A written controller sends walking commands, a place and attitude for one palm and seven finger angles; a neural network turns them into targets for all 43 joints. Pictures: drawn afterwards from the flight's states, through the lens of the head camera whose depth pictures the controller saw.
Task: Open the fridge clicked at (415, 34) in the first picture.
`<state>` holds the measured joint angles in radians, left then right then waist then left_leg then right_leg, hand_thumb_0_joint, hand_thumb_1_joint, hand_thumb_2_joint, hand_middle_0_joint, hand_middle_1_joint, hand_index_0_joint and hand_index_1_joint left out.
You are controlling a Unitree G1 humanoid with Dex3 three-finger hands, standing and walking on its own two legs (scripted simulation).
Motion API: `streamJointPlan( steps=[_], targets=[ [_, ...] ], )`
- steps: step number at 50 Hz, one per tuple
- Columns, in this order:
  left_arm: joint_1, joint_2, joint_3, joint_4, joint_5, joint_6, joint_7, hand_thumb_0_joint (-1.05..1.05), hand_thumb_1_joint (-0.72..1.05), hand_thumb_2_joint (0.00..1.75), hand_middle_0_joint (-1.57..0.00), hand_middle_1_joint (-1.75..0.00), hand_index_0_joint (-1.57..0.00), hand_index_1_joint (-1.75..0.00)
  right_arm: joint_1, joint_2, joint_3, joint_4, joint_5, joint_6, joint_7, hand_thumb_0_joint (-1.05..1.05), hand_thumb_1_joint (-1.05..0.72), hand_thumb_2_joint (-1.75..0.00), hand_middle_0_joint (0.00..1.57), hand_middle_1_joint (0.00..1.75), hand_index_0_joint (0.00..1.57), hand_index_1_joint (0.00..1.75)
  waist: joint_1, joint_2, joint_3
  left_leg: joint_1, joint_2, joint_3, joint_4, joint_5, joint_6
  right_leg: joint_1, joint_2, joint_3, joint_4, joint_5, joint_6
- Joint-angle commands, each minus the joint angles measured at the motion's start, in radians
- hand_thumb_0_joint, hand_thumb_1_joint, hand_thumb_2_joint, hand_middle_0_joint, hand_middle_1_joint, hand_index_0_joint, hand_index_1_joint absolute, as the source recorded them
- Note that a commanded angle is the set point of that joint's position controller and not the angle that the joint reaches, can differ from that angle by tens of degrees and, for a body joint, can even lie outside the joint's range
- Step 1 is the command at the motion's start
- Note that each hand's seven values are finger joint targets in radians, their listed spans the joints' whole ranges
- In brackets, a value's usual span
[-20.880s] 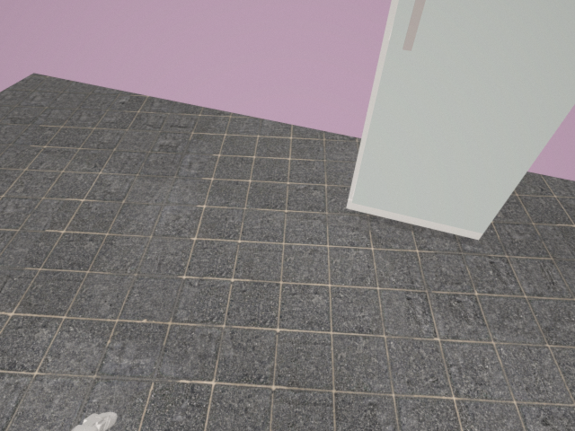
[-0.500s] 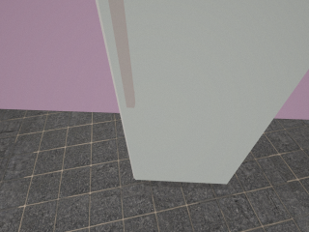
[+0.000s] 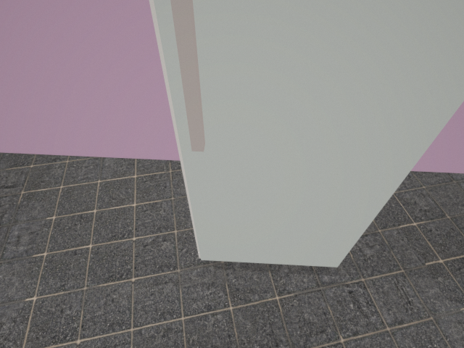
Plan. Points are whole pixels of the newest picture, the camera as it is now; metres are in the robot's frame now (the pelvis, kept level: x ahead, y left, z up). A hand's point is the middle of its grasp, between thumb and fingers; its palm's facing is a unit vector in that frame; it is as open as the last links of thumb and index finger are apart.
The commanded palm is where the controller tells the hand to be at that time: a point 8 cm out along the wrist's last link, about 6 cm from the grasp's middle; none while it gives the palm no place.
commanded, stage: come to a stop and stand still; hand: left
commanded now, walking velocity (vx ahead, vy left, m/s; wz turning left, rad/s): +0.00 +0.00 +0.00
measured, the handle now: (191, 54) +0.52 +0.09 +0.25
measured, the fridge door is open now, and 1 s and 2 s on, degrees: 0 0 0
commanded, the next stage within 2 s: look again from close up in 0.20 s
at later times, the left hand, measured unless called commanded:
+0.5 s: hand out of the picture -0.01 +0.19 -0.18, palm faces +0.03 -0.99 -0.17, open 7.4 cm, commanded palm none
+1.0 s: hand out of the picture -0.05 +0.19 -0.18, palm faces +0.02 -0.98 -0.18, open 7.4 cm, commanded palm none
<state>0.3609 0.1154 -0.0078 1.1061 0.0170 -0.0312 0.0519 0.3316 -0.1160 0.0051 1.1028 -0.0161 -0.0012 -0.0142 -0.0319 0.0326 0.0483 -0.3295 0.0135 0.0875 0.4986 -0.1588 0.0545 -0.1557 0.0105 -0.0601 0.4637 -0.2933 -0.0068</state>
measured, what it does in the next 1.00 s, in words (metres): stands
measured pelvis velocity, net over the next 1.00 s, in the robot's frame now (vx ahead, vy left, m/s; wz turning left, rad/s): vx -0.02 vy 0.01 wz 0.01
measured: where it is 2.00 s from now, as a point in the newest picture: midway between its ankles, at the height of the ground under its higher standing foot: outside the picture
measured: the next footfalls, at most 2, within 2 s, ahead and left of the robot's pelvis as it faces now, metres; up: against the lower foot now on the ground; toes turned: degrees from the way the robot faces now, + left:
none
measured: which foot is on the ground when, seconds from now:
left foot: down 0.00-1.00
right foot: down 0.00-1.00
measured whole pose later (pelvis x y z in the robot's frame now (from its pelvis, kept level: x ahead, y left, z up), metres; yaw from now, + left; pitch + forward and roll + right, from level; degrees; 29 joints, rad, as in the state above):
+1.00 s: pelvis -0.02 +0.01 +0.00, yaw +0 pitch -1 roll -1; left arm 0.39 0.19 -0.01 1.07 0.02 -0.01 0.03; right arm 0.26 -0.18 0.00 1.09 -0.01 0.01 0.00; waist 0.00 -0.02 -0.01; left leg -0.30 -0.02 0.09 0.41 -0.09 0.07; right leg -0.15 -0.02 -0.06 0.43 -0.26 0.01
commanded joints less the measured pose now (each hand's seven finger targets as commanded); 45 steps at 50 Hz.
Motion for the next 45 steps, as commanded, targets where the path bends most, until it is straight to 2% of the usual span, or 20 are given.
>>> streamJointPlan(
  steps=[1, 3, 4, 5, 7, 10, 12, 15, 17, 22, 25, 26, 35, 37, 41, 45],
  targets=[
    [0.046, 0.100, 0.010, -0.061, -0.004, -0.016, 0.012, 0.00, 0.90, 0.90, -0.20, -0.30, -0.20, -0.30, 0.048, -0.100, -0.017, -0.078, 0.000, -0.031, -0.005, 0.00, -0.90, -0.90, 0.20, 0.30, 0.20, 0.30, 0.010, -0.040, -0.072, 0.102, 0.084, -0.134, -0.029, 0.062, -0.008, -0.066, -0.122, 0.105, -0.054, 0.116, -0.059],
    [0.052, 0.100, 0.013, -0.070, -0.001, -0.005, 0.010, 0.00, 0.90, 0.90, -0.20, -0.30, -0.20, -0.30, 0.031, -0.108, -0.020, -0.089, -0.001, -0.023, -0.006, 0.00, -0.90, -0.90, 0.20, 0.30, 0.20, 0.30, 0.015, -0.006, 0.005, 0.049, 0.088, -0.155, -0.064, -0.034, -0.004, -0.113, -0.104, 0.102, -0.050, 0.012, -0.059],
    [0.060, 0.099, 0.011, -0.072, 0.000, 0.000, 0.008, 0.00, 0.90, 0.90, -0.20, -0.30, -0.20, -0.30, 0.018, -0.112, -0.021, -0.095, 0.001, -0.019, -0.005, 0.00, -0.90, -0.90, 0.20, 0.30, 0.20, 0.30, 0.019, -0.022, 0.042, 0.025, 0.089, -0.165, -0.083, -0.093, -0.003, -0.134, -0.099, 0.102, -0.055, -0.026, -0.058],
    [0.062, 0.100, 0.012, -0.074, 0.003, 0.005, 0.006, 0.00, 0.90, 0.90, -0.20, -0.30, -0.20, -0.30, 0.015, -0.119, -0.023, -0.098, 0.000, -0.015, -0.004, 0.00, -0.90, -0.90, 0.20, 0.30, 0.20, 0.30, 0.020, -0.037, 0.061, 0.004, 0.088, -0.173, -0.103, -0.146, -0.002, -0.142, -0.095, 0.098, -0.054, -0.059, -0.057],
    [0.068, 0.108, 0.013, -0.084, 0.005, 0.005, 0.005, 0.00, 0.90, 0.90, -0.20, -0.30, -0.20, -0.30, 0.009, -0.125, -0.024, -0.107, 0.000, -0.016, -0.004, 0.00, -0.90, -0.90, 0.20, 0.30, 0.20, 0.30, 0.024, -0.046, 0.071, -0.003, 0.086, -0.176, -0.110, -0.137, -0.001, -0.140, -0.095, 0.094, -0.052, -0.040, -0.055],
    [0.074, 0.113, 0.016, -0.100, 0.006, 0.011, 0.002, 0.00, 0.90, 0.90, -0.20, -0.30, -0.20, -0.30, -0.002, -0.144, -0.030, -0.118, -0.001, -0.014, -0.003, 0.00, -0.90, -0.90, 0.20, 0.30, 0.20, 0.30, 0.028, -0.032, 0.067, -0.003, 0.095, -0.193, -0.148, -0.210, 0.000, -0.149, -0.090, 0.091, -0.050, -0.069, -0.052],
    [0.079, 0.128, 0.020, -0.107, 0.007, 0.010, 0.000, 0.00, 0.90, 0.90, -0.20, -0.30, -0.20, -0.30, -0.014, -0.158, -0.031, -0.126, -0.001, -0.019, -0.002, 0.00, -0.90, -0.90, 0.20, 0.30, 0.20, 0.30, 0.035, 0.004, 0.035, 0.001, 0.100, -0.201, -0.159, -0.193, 0.004, -0.113, -0.088, 0.083, -0.040, -0.024, -0.049],
    [0.079, 0.135, 0.020, -0.116, 0.007, 0.011, -0.004, 0.00, 0.90, 0.90, -0.20, -0.30, -0.20, -0.30, -0.032, -0.170, -0.035, -0.135, 0.000, -0.021, -0.002, 0.00, -0.90, -0.90, 0.20, 0.30, 0.20, 0.30, 0.038, -0.023, 0.019, 0.008, 0.102, -0.199, -0.167, -0.195, 0.004, -0.103, -0.091, 0.085, -0.051, -0.014, -0.046],
    [0.077, 0.150, 0.023, -0.122, 0.007, 0.006, -0.005, 0.00, 0.90, 0.90, -0.20, -0.30, -0.20, -0.30, -0.039, -0.179, -0.036, -0.139, 0.000, -0.027, -0.002, 0.00, -0.90, -0.90, 0.20, 0.30, 0.20, 0.30, 0.037, -0.014, -0.016, 0.044, 0.099, -0.187, -0.146, -0.122, 0.005, -0.090, -0.100, 0.091, -0.060, 0.029, -0.047],
    [0.065, 0.167, 0.024, -0.127, 0.009, 0.009, -0.010, 0.00, 0.90, 0.90, -0.20, -0.30, -0.20, -0.30, -0.054, -0.201, -0.039, -0.135, 0.002, -0.029, -0.002, 0.00, -0.90, -0.90, 0.20, 0.30, 0.20, 0.30, 0.037, 0.005, -0.012, 0.048, 0.108, -0.195, -0.173, -0.143, 0.005, -0.086, -0.099, 0.083, -0.071, 0.030, -0.040],
    [0.071, 0.171, 0.023, -0.121, 0.008, 0.012, -0.012, 0.00, 0.90, 0.90, -0.20, -0.30, -0.20, -0.30, -0.066, -0.205, -0.039, -0.132, 0.003, -0.025, 0.000, 0.00, -0.90, -0.90, 0.20, 0.30, 0.20, 0.30, 0.039, 0.009, 0.005, 0.037, 0.110, -0.205, -0.202, -0.207, 0.003, -0.090, -0.099, 0.080, -0.082, 0.008, -0.038],
    [0.078, 0.175, 0.024, -0.119, 0.010, 0.010, -0.012, 0.00, 0.90, 0.90, -0.20, -0.30, -0.20, -0.30, -0.061, -0.203, -0.040, -0.131, 0.004, -0.026, 0.000, 0.00, -0.90, -0.90, 0.20, 0.30, 0.20, 0.30, 0.041, -0.014, -0.008, 0.041, 0.110, -0.204, -0.198, -0.181, 0.006, -0.073, -0.100, 0.080, -0.086, 0.026, -0.039],
    [0.093, 0.180, 0.022, -0.096, 0.010, 0.016, -0.016, 0.00, 0.90, 0.90, -0.20, -0.30, -0.20, -0.30, -0.067, -0.223, -0.043, -0.106, 0.004, -0.018, 0.003, 0.00, -0.90, -0.90, 0.20, 0.30, 0.20, 0.30, 0.041, -0.006, 0.009, 0.032, 0.118, -0.221, -0.258, -0.279, -0.002, -0.085, -0.094, 0.072, -0.091, -0.023, -0.036],
    [0.102, 0.186, 0.024, -0.088, 0.010, 0.012, -0.016, 0.00, 0.90, 0.90, -0.20, -0.30, -0.20, -0.30, -0.067, -0.223, -0.043, -0.101, 0.005, -0.020, 0.003, 0.00, -0.90, -0.90, 0.20, 0.30, 0.20, 0.30, 0.045, -0.010, -0.012, 0.043, 0.114, -0.213, -0.250, -0.243, 0.000, -0.067, -0.102, 0.074, -0.098, -0.002, -0.037],
    [0.098, 0.184, 0.021, -0.080, 0.010, 0.009, -0.016, 0.00, 0.90, 0.90, -0.20, -0.30, -0.20, -0.30, -0.060, -0.215, -0.041, -0.086, 0.006, -0.018, 0.003, 0.00, -0.90, -0.90, 0.20, 0.30, 0.20, 0.30, 0.041, -0.042, 0.004, 0.062, 0.110, -0.197, -0.236, -0.210, -0.003, -0.093, -0.109, 0.090, -0.125, -0.015, -0.039],
    [0.092, 0.181, 0.017, -0.071, 0.007, 0.008, -0.015, 0.00, 0.90, 0.90, -0.20, -0.30, -0.20, -0.30, -0.055, -0.211, -0.039, -0.071, 0.007, -0.017, 0.004, 0.00, -0.90, -0.90, 0.20, 0.30, 0.20, 0.30, 0.035, -0.043, 0.015, 0.074, 0.107, -0.191, -0.234, -0.207, -0.008, -0.117, -0.114, 0.099, -0.138, -0.042, -0.038]
  ],
)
